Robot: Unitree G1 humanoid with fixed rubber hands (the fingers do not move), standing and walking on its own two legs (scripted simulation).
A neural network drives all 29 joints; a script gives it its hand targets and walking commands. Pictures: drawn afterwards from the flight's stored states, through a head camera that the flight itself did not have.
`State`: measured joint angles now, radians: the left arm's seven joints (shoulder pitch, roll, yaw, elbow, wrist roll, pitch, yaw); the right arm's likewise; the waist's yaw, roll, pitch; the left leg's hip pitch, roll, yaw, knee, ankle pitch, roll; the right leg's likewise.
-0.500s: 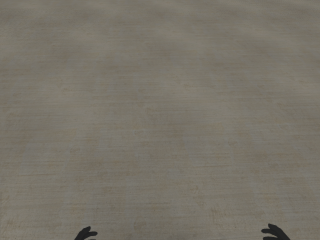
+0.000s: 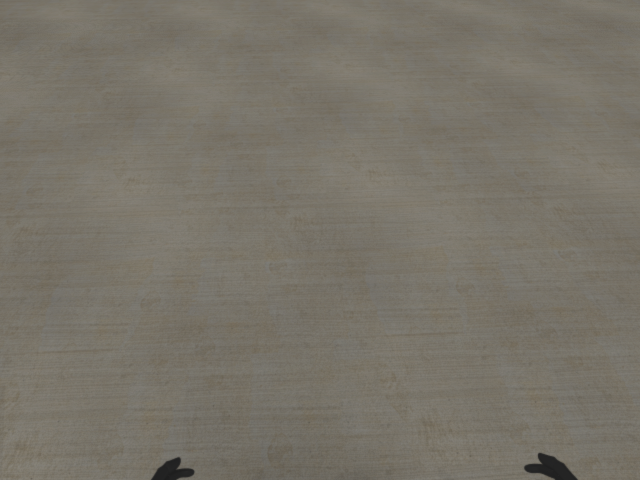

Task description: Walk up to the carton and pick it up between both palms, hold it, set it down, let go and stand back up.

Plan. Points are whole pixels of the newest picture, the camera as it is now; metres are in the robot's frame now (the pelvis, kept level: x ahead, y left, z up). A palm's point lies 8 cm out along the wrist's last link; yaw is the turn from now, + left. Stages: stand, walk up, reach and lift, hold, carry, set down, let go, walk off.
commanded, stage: stand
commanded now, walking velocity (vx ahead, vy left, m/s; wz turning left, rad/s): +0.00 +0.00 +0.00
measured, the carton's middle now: out of the picture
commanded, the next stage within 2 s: walk up in 1.10 s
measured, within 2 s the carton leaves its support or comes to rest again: neither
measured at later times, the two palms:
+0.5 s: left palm out of the picture +0.11 +0.24 -0.12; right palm out of the picture +0.10 -0.29 -0.09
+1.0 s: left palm out of the picture +0.11 +0.24 -0.12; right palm out of the picture +0.11 -0.29 -0.09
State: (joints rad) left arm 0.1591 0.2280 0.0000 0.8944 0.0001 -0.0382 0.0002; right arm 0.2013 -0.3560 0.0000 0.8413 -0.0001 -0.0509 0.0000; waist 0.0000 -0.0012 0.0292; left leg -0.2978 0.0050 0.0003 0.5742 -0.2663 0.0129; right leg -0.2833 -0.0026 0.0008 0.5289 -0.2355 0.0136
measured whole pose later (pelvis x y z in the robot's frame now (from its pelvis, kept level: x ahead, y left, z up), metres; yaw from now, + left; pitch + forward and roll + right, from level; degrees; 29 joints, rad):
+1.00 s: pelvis +0.01 +0.00 +0.00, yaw +0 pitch -1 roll -1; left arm 0.15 0.23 0.00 0.91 0.00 -0.03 0.00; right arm 0.20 -0.36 0.00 0.87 0.00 -0.05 0.00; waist 0.00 0.00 0.03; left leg -0.25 0.01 0.00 0.52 -0.25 0.01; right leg -0.24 0.00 0.00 0.47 -0.22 0.01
